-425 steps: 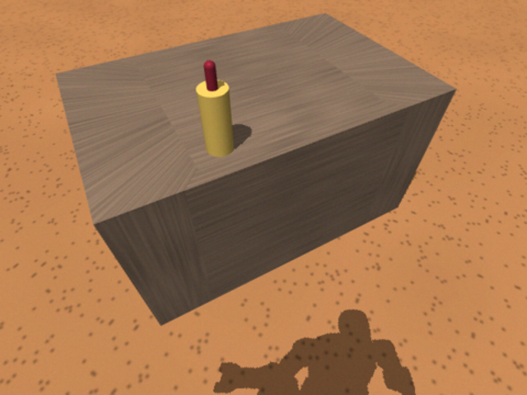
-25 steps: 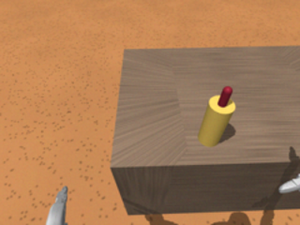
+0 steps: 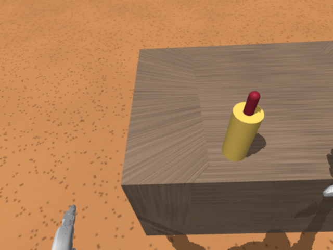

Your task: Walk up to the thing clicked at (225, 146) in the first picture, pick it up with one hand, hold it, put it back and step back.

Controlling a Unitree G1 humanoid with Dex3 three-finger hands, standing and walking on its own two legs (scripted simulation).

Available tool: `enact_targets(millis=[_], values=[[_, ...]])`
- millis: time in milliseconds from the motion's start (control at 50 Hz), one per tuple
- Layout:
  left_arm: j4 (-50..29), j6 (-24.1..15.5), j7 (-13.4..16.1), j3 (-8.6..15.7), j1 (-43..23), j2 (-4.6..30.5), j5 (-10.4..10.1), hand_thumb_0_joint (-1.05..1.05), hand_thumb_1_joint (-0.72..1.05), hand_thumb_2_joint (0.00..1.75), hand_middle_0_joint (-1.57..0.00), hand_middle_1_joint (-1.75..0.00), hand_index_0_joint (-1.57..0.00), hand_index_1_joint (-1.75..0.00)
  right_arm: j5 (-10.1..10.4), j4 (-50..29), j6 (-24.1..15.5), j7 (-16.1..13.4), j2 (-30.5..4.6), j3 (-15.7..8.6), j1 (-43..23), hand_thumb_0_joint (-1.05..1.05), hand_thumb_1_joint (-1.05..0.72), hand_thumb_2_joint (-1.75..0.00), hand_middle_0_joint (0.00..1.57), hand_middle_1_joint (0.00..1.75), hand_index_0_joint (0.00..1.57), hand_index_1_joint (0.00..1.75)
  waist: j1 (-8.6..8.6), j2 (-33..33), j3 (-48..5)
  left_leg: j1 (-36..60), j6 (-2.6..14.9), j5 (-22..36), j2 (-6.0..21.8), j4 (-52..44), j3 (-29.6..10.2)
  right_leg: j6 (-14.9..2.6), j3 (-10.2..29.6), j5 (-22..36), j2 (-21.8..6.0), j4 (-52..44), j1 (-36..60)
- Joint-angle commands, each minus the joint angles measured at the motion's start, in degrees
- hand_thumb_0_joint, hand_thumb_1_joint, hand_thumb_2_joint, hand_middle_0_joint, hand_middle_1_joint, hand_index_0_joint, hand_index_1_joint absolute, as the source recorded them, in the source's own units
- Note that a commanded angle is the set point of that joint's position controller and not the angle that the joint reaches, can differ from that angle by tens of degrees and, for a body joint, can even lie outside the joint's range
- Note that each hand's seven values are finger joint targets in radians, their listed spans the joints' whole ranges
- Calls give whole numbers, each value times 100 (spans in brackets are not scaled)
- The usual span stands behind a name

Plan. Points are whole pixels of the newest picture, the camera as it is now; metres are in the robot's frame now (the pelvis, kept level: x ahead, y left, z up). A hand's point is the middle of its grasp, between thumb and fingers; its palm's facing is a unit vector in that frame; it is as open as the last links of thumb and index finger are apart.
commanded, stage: go down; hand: right
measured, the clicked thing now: (242, 126) +0.45 -0.18 +0.01
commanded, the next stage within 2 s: none
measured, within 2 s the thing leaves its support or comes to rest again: neither
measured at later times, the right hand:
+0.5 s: hand out of the picture +0.34 -0.36 +0.08, palm faces +0.15 +0.99 +0.02, open 17.5 cm
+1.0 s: hand out of the picture +0.37 -0.37 +0.08, palm faces +0.15 +0.99 +0.02, open 17.5 cm
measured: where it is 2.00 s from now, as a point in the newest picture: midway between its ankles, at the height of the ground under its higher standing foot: outside the picture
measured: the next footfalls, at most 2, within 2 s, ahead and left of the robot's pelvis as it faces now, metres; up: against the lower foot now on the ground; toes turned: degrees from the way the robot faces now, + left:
none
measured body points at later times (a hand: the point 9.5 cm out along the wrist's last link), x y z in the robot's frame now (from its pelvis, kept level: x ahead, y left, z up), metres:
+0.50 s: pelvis -0.01 +0.00 -0.02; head +0.04 -0.03 +0.43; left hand +0.14 +0.26 -0.07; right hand +0.33 -0.41 +0.08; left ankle +0.01 +0.14 -0.73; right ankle -0.01 -0.13 -0.73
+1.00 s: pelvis -0.01 +0.00 -0.03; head +0.05 -0.04 +0.42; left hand +0.14 +0.26 -0.07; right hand +0.35 -0.43 +0.08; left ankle +0.01 +0.14 -0.73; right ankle -0.01 -0.13 -0.73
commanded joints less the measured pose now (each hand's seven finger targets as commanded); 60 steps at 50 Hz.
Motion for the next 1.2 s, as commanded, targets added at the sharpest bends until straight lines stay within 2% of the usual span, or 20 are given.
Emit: enact_targets(millis=[0,260,300,400,420,500,520,560,680,720,760,800,820,880,920,960,1000,1060,1100,1180], values=[[-745,-303,90,428,-164,993,-7,0,-55,4,-5,-5,-5,-5,237,-1056,-299,173,-1994,-378,-1574,0,47,-4,6,4,6,4,112,-834,-1332,422,208,1295,-157,-188,89,-91,7,1787,72,-452,612],[-1209,-492,101,146,-359,1007,-12,0,-55,5,-5,-5,-5,-5,408,-540,-283,634,-2658,-662,-2495,0,55,-3,5,4,5,4,124,-778,-1806,26,198,1187,-119,227,41,-134,53,1578,95,71,233],[-739,-453,104,226,91,1004,3,0,-54,5,-5,-6,-5,-5,349,-221,-190,686,-2680,-614,-2327,0,56,-4,5,5,5,5,154,-979,-1708,-174,215,1129,-138,297,38,-97,67,1708,84,132,199],[-1415,-541,82,170,-252,1081,14,0,-54,5,-5,-5,-5,-5,316,-282,-192,693,-2947,-740,-2679,0,57,-4,5,5,5,5,143,-1000,-1864,-187,232,848,-144,355,21,-101,50,1187,80,190,21],[-1397,-546,106,281,-97,1179,14,0,-54,5,-5,-6,-5,-5,299,-117,-160,694,-2965,-755,-2596,0,56,-4,5,5,5,5,186,-898,-1856,-195,220,903,-153,372,30,-107,50,1247,83,215,1],[-1337,-552,82,72,122,963,31,0,-54,5,-5,-6,-5,-5,271,-107,-128,710,-3058,-784,-2742,0,56,-4,5,5,5,5,170,-1111,-1942,-341,231,939,-171,492,23,-85,54,1422,78,339,-31],[-1735,-591,109,279,-71,1214,30,0,-55,6,-5,-5,-5,-5,284,-135,-119,716,-3044,-773,-2797,0,55,-4,6,4,5,4,259,-930,-2167,-329,231,1017,-203,527,54,-78,104,1636,42,348,48],[-1308,-544,94,216,335,1149,44,0,-55,6,-5,-5,-5,-5,208,94,-60,700,-3144,-795,-2648,0,55,-4,6,4,6,4,224,-1077,-1847,-417,236,870,-186,523,35,-95,58,1343,80,342,-136],[-1525,-601,56,76,154,1002,45,0,-55,6,-5,-5,-5,-5,189,-74,-55,733,-3243,-779,-3018,0,55,-4,6,4,6,4,230,-1188,-1825,-675,247,681,-202,604,32,-91,67,1075,59,426,-258],[-1348,-601,79,340,380,1217,70,0,-55,5,-5,-5,-5,-5,168,81,-30,731,-3399,-895,-2957,0,55,-4,5,5,5,5,291,-1194,-1932,-686,241,728,-191,652,16,-94,71,1097,67,489,-258],[-2079,-676,79,133,-138,1174,65,0,-55,6,-5,-5,-5,-5,182,-212,-62,752,-3389,-851,-3321,0,54,-4,6,4,6,4,283,-1049,-2268,-565,233,928,-197,693,33,-94,95,1411,56,569,-143],[-1557,-598,83,151,348,1100,71,0,-55,6,-5,-5,-5,-5,111,167,-1,754,-3468,-910,-3054,0,55,-5,5,5,5,5,254,-1140,-2171,-614,234,1088,-195,774,27,-86,79,1734,67,670,-165],[-1703,-591,52,6,300,957,64,0,-56,6,-5,-5,-5,-5,113,212,-1,767,-3400,-869,-3084,0,53,-4,6,5,6,4,280,-1033,-2054,-626,224,1034,-200,762,24,-114,77,1529,85,677,-336],[-2036,-644,81,161,93,1215,80,0,-56,6,-5,-5,-5,-5,87,52,2,754,-3545,-889,-3327,0,54,-4,6,5,6,5,319,-1034,-2151,-589,233,873,-188,735,10,-128,69,1173,84,617,-381],[-1687,-605,69,252,332,1240,90,0,-55,6,-5,-5,-5,-5,65,234,17,785,-3558,-890,-3257,0,52,-4,6,4,6,4,322,-1207,-2169,-783,245,968,-200,840,20,-98,85,1503,64,720,-243],[-1783,-617,24,-5,261,955,80,0,-55,6,-5,-5,-5,-5,39,258,-9,788,-3530,-842,-3354,0,56,-5,5,5,5,5,285,-1169,-2036,-859,248,841,-208,861,23,-106,89,1335,73,756,-460],[-1766,-612,43,139,429,1128,97,0,-55,6,-5,-5,-5,-5,20,391,31,788,-3658,-938,-3282,0,57,-4,5,5,5,5,351,-1098,-2031,-794,244,756,-184,830,-9,-140,68,1030,97,736,-598],[-2070,-640,59,264,384,1302,104,0,-54,5,-5,-5,-5,-5,31,176,-13,805,-3723,-927,-3545,0,55,-4,6,5,6,5,399,-1228,-2371,-813,247,944,-219,899,40,-89,91,1402,61,783,-229],[-1948,-617,26,38,454,1058,98,0,-55,6,-5,-5,-5,-5,37,302,-1,819,-3655,-885,-3508,0,55,-4,6,5,6,5,348,-1304,-2103,-1096,265,770,-255,962,83,-56,141,1553,27,808,-371],[-2234,-638,14,156,348,1193,105,0,-55,5,-5,-5,-5,-5,-6,343,18,780,-3787,-1016,-3444,0,55,-4,6,5,6,5,319,-1194,-2288,-856,268,788,-215,944,29,-109,101,1233,66,840,-495]])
